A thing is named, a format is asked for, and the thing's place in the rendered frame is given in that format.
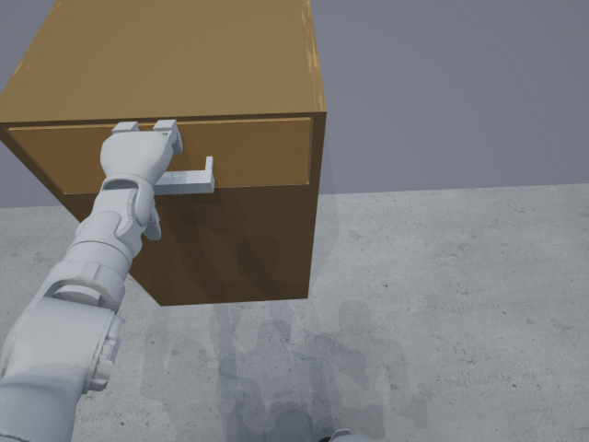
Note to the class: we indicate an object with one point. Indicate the drawer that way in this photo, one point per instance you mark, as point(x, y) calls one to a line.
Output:
point(245, 152)

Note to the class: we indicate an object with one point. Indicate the left robot forearm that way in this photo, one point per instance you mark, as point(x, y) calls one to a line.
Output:
point(96, 264)

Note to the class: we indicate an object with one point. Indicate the robot left hand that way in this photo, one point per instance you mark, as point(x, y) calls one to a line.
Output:
point(142, 154)

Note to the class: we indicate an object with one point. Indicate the handle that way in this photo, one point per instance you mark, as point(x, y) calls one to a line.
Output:
point(183, 182)

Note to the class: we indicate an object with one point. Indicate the cabinet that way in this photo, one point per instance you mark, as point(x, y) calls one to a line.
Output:
point(111, 61)

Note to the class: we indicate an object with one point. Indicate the left robot upper arm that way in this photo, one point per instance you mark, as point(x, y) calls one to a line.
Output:
point(64, 350)

